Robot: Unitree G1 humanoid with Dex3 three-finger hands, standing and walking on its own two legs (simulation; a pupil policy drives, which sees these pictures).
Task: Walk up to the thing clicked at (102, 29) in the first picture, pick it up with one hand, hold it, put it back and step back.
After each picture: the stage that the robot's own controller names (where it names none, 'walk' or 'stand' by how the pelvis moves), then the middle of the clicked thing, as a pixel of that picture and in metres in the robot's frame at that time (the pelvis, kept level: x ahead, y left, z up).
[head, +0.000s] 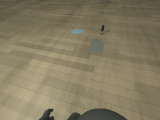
stand; (102, 30) +2.24 -0.25 -0.65
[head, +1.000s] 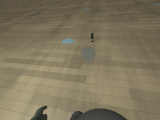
walk; (92, 37) +2.10 +0.14 -0.64
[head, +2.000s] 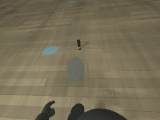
walk; (79, 45) +1.46 +0.37 -0.65
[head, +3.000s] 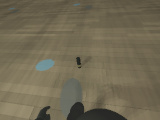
walk; (78, 62) +0.96 +0.30 -0.65
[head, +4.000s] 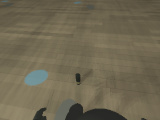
walk; (78, 79) +0.59 +0.20 -0.62
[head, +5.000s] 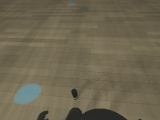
stand; (74, 94) +0.37 +0.20 -0.63
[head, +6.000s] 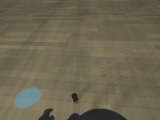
stand; (75, 98) +0.35 +0.20 -0.66
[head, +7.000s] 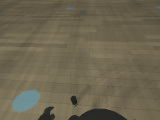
stand; (74, 101) +0.32 +0.20 -0.66
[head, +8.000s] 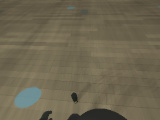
stand; (74, 98) +0.35 +0.20 -0.66
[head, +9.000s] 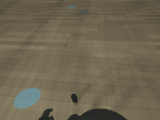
stand; (74, 99) +0.33 +0.20 -0.66
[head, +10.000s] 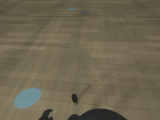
go down; (74, 99) +0.34 +0.20 -0.66
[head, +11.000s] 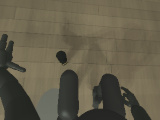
go down; (62, 59) +0.42 +0.23 -0.28
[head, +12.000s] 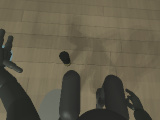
approach; (66, 59) +0.41 +0.23 -0.26
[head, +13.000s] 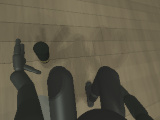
close in; (43, 54) +0.40 +0.28 -0.16
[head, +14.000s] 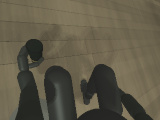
close; (36, 54) +0.40 +0.28 -0.15
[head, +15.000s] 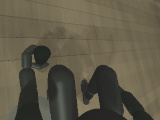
lift; (41, 58) +0.36 +0.27 -0.16
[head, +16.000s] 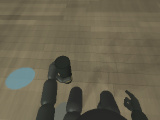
lift; (65, 72) +0.31 +0.18 +0.03
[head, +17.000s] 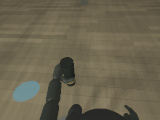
hold; (69, 74) +0.31 +0.16 +0.04
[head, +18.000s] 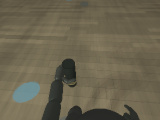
hold; (70, 75) +0.31 +0.15 +0.03
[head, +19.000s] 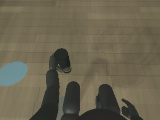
crouch; (64, 63) +0.38 +0.19 -0.04
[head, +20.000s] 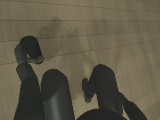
lower; (35, 53) +0.42 +0.27 -0.17
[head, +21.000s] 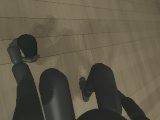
lower; (30, 51) +0.41 +0.29 -0.16
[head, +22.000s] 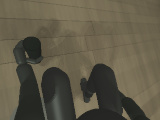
lower; (34, 53) +0.40 +0.28 -0.16
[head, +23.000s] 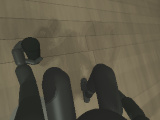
lower; (33, 53) +0.40 +0.28 -0.16
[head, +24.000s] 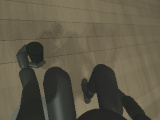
loosen; (37, 57) +0.38 +0.27 -0.16
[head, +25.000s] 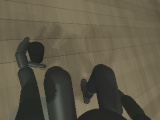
open; (36, 57) +0.38 +0.28 -0.16
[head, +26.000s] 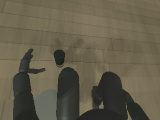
stand; (59, 60) +0.39 +0.25 -0.21
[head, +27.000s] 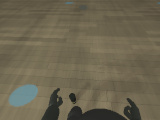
stand; (73, 98) +0.32 +0.19 -0.58
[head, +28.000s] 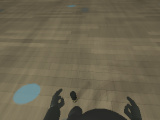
stand; (73, 97) +0.36 +0.20 -0.60
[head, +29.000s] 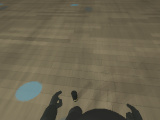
stand; (74, 96) +0.35 +0.20 -0.61
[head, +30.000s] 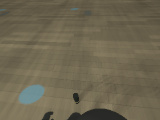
stand; (76, 98) +0.36 +0.19 -0.66
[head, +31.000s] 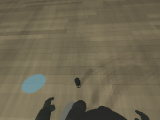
walk; (77, 83) +0.44 +0.19 -0.63
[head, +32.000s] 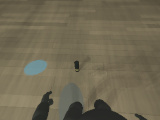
walk; (76, 66) +0.70 +0.20 -0.63
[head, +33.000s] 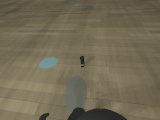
stand; (82, 61) +0.98 +0.24 -0.64
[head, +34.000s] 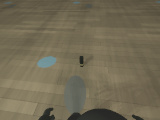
stand; (81, 61) +0.98 +0.21 -0.66
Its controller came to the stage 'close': yes
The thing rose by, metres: 0.68
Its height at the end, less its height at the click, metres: +0.00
